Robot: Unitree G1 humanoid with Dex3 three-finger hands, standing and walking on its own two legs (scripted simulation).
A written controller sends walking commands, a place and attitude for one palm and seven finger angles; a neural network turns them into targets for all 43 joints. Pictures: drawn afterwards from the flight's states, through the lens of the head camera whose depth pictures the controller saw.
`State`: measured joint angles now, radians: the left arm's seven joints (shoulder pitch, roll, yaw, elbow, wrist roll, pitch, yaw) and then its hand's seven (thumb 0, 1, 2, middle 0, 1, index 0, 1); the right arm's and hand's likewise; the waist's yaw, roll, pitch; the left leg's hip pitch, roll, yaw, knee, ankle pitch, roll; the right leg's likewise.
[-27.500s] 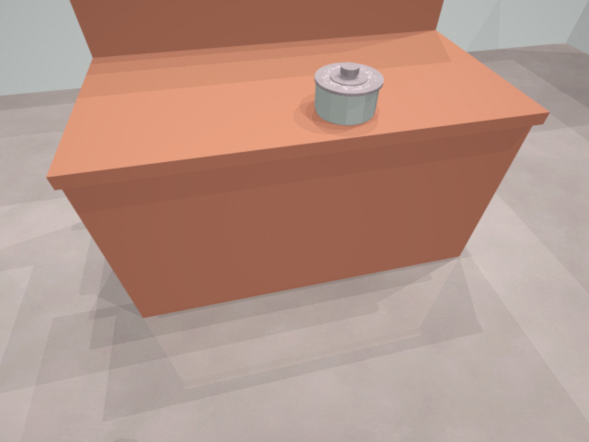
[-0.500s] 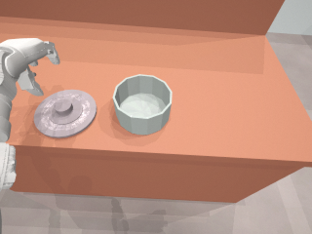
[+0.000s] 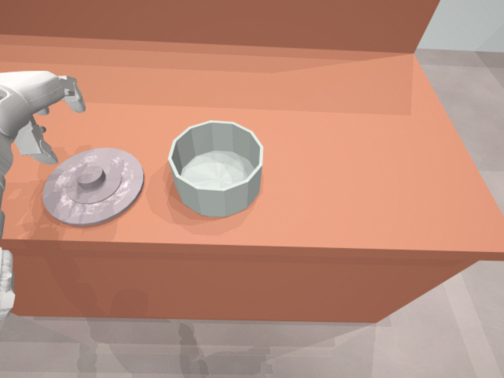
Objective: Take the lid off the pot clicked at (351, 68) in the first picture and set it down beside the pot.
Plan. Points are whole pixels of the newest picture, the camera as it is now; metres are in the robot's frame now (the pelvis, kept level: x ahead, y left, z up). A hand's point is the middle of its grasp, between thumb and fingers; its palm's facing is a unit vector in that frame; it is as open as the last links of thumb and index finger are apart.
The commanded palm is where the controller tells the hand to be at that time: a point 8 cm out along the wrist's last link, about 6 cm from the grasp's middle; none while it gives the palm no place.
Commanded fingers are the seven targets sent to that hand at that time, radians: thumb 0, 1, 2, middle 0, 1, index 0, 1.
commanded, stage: draw the hand back to the body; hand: left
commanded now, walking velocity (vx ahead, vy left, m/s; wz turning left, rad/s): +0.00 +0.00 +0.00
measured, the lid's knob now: (90, 175) +0.47 +0.31 -0.01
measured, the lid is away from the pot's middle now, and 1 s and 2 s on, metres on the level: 0.24 0.24 0.24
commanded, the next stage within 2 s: step back with the hand held close in 2.00 s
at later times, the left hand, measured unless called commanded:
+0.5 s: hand (73, 123) +0.41 +0.25 +0.18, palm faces +0.34 -0.88 -0.33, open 10.9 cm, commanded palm +0.35 +0.29 +0.20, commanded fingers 0.00 0.20 0.68 -0.31 -0.75 -0.31 -0.75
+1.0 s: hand (79, 168) +0.33 +0.21 +0.18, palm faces +0.44 -0.85 -0.30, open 8.7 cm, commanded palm +0.28 +0.25 +0.19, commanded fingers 0.00 0.77 0.86 -0.22 -0.39 -0.22 -0.39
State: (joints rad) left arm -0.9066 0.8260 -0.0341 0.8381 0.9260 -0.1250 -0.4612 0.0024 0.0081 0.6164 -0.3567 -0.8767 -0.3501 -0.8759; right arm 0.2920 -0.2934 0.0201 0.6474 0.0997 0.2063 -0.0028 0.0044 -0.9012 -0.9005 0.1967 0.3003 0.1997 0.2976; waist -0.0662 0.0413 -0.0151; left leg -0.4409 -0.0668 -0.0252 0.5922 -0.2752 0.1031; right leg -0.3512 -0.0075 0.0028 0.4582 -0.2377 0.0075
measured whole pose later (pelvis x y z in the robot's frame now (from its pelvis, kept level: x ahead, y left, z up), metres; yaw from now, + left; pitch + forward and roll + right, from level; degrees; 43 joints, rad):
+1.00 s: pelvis +0.03 -0.07 +0.01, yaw -2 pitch -2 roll -1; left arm -0.05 0.44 0.37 0.04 -0.09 -0.03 0.08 0.01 0.54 0.79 -0.27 -0.52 -0.26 -0.52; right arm 0.18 -0.27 0.02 0.67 0.06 -0.02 -0.06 0.01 -0.90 -0.90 0.20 0.30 0.20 0.30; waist 0.02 0.06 0.01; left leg -0.16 0.00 -0.02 0.49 -0.30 0.02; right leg -0.12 0.05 0.00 0.42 -0.27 -0.03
